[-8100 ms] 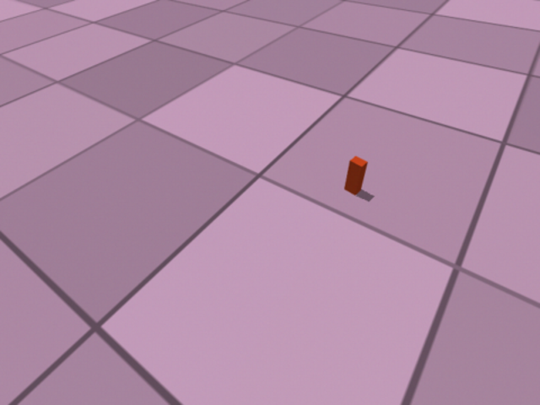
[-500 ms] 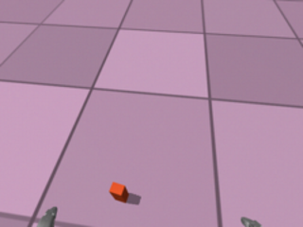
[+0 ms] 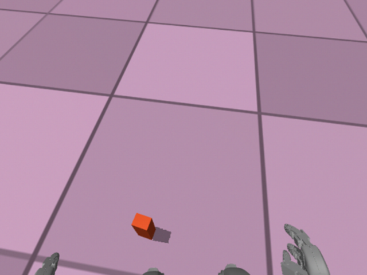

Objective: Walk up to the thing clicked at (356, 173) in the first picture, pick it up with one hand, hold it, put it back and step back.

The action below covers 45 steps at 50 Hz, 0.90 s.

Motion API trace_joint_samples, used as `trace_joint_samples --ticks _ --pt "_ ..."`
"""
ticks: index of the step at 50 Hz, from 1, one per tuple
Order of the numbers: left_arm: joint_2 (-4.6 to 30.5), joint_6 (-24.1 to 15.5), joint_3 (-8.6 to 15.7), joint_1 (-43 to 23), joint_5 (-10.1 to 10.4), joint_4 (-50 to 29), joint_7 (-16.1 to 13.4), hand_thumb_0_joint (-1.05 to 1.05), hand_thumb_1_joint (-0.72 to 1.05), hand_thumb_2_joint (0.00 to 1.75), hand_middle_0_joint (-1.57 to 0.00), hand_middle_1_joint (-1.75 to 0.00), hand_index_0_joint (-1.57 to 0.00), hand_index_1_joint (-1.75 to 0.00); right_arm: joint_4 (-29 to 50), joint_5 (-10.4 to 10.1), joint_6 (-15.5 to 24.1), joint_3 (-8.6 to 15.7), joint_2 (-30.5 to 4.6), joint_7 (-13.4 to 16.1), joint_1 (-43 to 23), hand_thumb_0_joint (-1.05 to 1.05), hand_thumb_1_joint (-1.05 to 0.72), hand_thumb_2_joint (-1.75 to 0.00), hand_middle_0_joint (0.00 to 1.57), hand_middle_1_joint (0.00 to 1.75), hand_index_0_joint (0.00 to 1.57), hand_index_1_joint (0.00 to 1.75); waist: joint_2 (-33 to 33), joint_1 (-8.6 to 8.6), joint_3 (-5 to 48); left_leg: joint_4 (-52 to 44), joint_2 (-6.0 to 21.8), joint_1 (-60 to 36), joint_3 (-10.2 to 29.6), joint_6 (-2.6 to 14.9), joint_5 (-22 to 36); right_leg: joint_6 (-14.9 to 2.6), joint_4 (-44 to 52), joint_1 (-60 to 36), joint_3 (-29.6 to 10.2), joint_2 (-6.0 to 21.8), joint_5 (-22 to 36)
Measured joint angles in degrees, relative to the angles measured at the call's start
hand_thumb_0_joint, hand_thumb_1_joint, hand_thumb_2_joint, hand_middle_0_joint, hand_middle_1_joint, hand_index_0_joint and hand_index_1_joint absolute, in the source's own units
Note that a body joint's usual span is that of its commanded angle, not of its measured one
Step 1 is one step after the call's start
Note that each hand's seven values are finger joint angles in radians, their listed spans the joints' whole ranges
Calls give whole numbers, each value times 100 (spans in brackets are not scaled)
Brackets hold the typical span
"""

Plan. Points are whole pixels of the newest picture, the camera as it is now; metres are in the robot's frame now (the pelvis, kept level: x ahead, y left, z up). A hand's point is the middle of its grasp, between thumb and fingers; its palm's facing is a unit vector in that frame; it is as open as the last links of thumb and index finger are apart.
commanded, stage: go down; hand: left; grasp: from the side
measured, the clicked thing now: (144, 227) +0.39 +0.19 -0.60
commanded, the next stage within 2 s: none
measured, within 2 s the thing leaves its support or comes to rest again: neither
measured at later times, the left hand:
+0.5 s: hand (69, 258) +0.21 +0.31 -0.18, palm faces +0.12 -0.96 -0.24, open 17.4 cm
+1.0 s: hand (68, 236) +0.28 +0.36 -0.24, palm faces +0.13 -0.98 -0.16, open 17.4 cm
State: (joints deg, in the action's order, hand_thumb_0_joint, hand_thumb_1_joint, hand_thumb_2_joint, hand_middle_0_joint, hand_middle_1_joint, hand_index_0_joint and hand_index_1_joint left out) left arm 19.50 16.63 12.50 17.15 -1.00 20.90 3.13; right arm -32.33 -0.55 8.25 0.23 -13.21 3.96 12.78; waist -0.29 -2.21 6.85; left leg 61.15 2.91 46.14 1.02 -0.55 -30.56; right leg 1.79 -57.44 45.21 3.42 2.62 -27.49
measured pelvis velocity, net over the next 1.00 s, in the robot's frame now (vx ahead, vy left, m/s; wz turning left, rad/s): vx -0.08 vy -0.01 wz -0.04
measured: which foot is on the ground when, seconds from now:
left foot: down 0.00-1.00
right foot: down 0.00-1.00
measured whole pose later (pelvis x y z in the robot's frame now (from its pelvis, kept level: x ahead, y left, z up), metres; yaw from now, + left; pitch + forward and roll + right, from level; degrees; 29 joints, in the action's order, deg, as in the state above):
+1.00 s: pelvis -0.08 -0.01 -0.21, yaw -2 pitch +33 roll -4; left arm 41.9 -19.9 40.4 -23.7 7.4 58.1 33.6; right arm -37.9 1.6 10.3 -3.1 -18.7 2.5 7.5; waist 1.0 -4.2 8.7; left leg 108.5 2.4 102.6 4.7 -1.2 -39.5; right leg 0.7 -104.6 101.5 3.3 3.2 -36.3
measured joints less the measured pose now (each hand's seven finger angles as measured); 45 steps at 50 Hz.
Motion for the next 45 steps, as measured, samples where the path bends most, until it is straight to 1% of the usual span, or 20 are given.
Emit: trace_joint_samples --ticks 4,7,10,12,14,17,22,26,31,38,45 --pt "21 43 77 96 67 -224 39 0 -51 4 -7 -4 -7 -4 64 21 60 -33 26 44 -11 1 -83 -88 20 30 20 30 -17 -13 34 216 8 218 45 -7 -85 -7 -200 198 31 -4 -87" --pt "40 4 152 119 113 -288 92 0 -50 4 -7 -3 -7 -4 78 35 94 -37 40 62 -14 1 -84 -88 20 30 20 30 -11 -15 59 362 11 376 65 -13 -135 -15 -347 351 42 -5 -141" --pt "70 -73 224 138 149 -322 176 0 -49 5 -7 -3 -7 -4 88 52 117 -30 36 69 -10 1 -85 -88 20 30 20 30 -7 -22 76 510 13 534 87 -21 -177 -23 -494 504 54 -4 -187" --pt "105 -202 291 61 177 -221 241 0 -49 5 -7 -3 -7 -4 91 60 165 -25 17 72 -11 1 -86 -88 20 30 20 30 -3 -19 78 624 9 668 104 -23 -201 -28 -610 634 62 1 -217" --pt "170 -397 399 -105 208 8 331 0 -48 5 -6 -3 -7 -4 86 74 233 -20 -19 59 -29 1 -87 -89 20 30 20 30 10 -15 90 790 5 883 116 -23 -235 -34 -784 850 62 8 -256" --pt "327 -812 637 -495 289 485 546 0 -48 4 -6 -3 -7 -4 66 84 340 -4 -88 37 -75 1 -88 -89 20 30 20 30 57 -2 95 1137 0 1323 119 -26 -310 -45 -1158 1309 40 19 -342" --pt "691 -1746 1061 -1262 487 1225 1082 -1 -51 3 -7 -4 -7 -5 -26 76 492 2 -256 -7 -180 1 -90 -89 20 30 20 30 138 -17 175 1938 -24 2329 121 -31 -499 -54 -2007 2349 -17 54 -545" --pt "931 -2344 1365 -1859 612 1627 1451 -1 -55 3 -7 -6 -8 -6 -165 80 443 6 -348 -23 -276 1 -90 -89 20 30 20 30 145 -31 231 2570 -31 3062 139 -34 -655 -59 -2645 3093 -48 66 -698" --pt "1197 -2756 1745 -2475 711 2241 1846 -1 -57 3 -7 -9 -8 -9 -338 87 304 -35 -366 -73 -365 1 -90 -89 20 30 20 30 109 -61 255 3141 -19 3737 164 -30 -773 -66 -3198 3771 -68 55 -795" --pt "1549 -3241 2232 -3075 777 2959 2364 -1 -59 5 -7 -10 -8 -10 -481 135 228 -143 -389 -138 -374 1 -89 -89 20 30 20 30 100 -86 259 3730 -31 4512 211 -34 -824 -81 -3776 4541 -72 61 -839" --pt "1977 -3612 2607 -3732 838 3507 2817 -1 -57 6 -6 -10 -7 -10 -553 192 221 -265 -479 -147 -457 1 -89 -89 20 30 21 30 130 -138 220 4345 -49 5242 305 -59 -858 -105 -4361 5242 -36 67 -867"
